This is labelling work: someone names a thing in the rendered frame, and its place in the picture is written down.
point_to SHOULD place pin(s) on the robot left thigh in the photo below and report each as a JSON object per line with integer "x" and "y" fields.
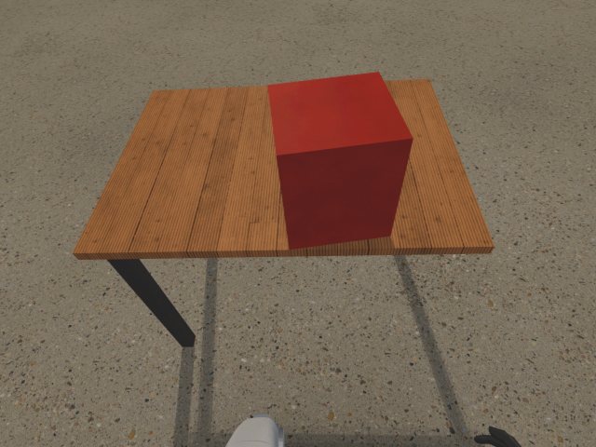
{"x": 257, "y": 432}

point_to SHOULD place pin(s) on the right robot hand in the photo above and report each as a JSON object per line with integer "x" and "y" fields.
{"x": 498, "y": 438}

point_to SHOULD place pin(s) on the table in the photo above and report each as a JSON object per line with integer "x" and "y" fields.
{"x": 199, "y": 178}

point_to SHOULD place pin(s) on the carton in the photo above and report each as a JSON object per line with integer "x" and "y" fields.
{"x": 342, "y": 149}

